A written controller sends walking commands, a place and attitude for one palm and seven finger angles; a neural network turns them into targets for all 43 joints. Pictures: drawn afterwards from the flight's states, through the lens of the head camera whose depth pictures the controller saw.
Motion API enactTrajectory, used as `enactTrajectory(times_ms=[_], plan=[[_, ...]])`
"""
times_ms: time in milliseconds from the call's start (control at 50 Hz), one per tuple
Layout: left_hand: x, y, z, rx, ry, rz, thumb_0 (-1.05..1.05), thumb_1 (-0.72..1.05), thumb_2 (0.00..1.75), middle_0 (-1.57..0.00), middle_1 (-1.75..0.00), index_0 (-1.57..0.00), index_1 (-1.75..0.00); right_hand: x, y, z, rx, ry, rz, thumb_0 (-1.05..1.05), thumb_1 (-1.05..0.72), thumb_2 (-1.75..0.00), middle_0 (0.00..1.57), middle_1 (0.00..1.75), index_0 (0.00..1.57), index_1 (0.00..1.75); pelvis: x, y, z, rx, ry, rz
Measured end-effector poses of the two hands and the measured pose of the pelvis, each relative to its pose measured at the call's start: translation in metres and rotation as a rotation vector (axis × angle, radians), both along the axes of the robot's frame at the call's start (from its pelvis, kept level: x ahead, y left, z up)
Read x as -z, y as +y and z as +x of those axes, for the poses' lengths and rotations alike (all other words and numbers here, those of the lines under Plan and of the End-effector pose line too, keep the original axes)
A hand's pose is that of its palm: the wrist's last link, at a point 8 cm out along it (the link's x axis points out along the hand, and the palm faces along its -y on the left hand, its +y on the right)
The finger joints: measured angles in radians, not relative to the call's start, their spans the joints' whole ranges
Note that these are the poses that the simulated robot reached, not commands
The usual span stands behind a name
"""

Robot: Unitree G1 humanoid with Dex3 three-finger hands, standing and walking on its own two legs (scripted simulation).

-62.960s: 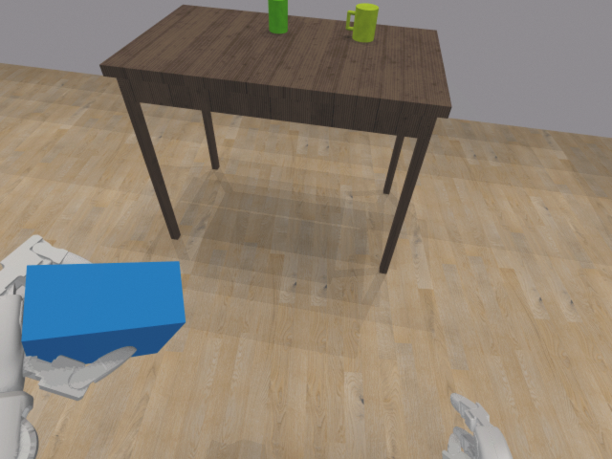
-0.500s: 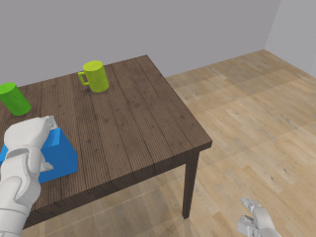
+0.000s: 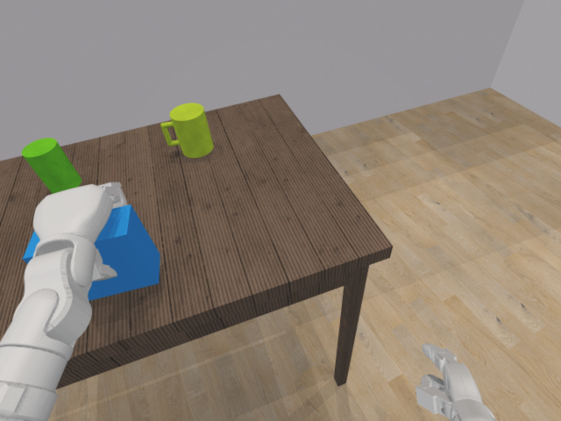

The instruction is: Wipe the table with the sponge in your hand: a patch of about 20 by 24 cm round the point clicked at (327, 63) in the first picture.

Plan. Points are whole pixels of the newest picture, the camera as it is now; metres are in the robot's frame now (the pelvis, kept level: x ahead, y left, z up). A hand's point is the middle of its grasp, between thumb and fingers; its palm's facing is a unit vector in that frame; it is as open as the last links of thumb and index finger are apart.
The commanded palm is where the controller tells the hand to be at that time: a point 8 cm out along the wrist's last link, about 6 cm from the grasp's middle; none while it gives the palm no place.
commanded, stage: lift the sponge slowly off the table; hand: left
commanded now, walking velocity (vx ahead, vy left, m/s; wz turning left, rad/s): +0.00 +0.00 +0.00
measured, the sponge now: (106, 263) +0.29 +0.32 +0.07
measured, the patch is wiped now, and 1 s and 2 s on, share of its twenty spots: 1.00 1.00 1.00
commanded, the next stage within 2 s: bring the sponge back beside the body in 1.20 s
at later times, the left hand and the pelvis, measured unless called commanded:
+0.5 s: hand (91, 219) +0.31 +0.31 +0.15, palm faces +0.03 -0.03 -1.00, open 10.4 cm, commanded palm +0.28 +0.31 +0.23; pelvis +0.00 -0.01 +0.00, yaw +0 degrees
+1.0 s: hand (85, 197) +0.32 +0.31 +0.19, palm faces +0.09 -0.02 -1.00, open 10.4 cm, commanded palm +0.28 +0.31 +0.26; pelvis +0.00 -0.01 +0.00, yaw +0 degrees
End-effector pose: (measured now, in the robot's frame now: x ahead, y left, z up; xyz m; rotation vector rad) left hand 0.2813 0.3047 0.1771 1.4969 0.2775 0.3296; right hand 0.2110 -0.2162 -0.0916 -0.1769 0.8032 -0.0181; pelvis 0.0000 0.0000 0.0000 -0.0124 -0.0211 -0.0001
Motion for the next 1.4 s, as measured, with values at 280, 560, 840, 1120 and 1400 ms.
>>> enactTrajectory(times_ms=[280,560,840,1120,1400], plan=[[-0.016,0.005,0.005,-0.060,0.014,0.005,0.00,-0.55,1.04,-0.72,-1.33,-0.73,-1.35,-0.006,-0.002,0.003,-0.013,-0.017,0.005,0.01,-0.90,-0.90,0.21,0.30,0.20,0.30,-0.002,-0.004,-0.002,0.007,-0.013,0.006],[-0.034,0.001,0.011,-0.020,-0.007,0.017,0.00,-0.55,1.04,-0.72,-1.33,-0.73,-1.34,-0.004,-0.013,0.002,-0.006,-0.007,-0.014,0.01,-0.90,-0.90,0.20,0.30,0.20,0.30,-0.002,-0.008,0.001,0.007,-0.013,0.007],[-0.051,-0.002,0.010,-0.031,-0.015,0.015,0.00,-0.55,1.04,-0.72,-1.33,-0.73,-1.35,-0.005,-0.010,0.010,-0.016,-0.027,0.006,0.01,-0.90,-0.90,0.20,0.30,0.20,0.30,-0.002,-0.007,0.003,0.005,-0.011,0.008],[-0.073,0.005,0.017,-0.071,-0.058,0.028,0.00,-0.55,1.04,-0.72,-1.33,-0.73,-1.34,-0.008,0.001,0.013,-0.045,-0.041,0.018,0.01,-0.90,-0.90,0.20,0.30,0.20,0.30,-0.002,-0.007,-0.003,0.005,-0.010,0.008],[-0.059,-0.010,0.006,0.027,-0.011,0.008,0.00,-0.55,1.04,-0.72,-1.33,-0.73,-1.35,-0.007,0.001,0.004,-0.030,-0.041,0.013,0.01,-0.90,-0.90,0.20,0.30,0.20,0.30,-0.001,-0.002,-0.005,0.010,-0.017,0.008]])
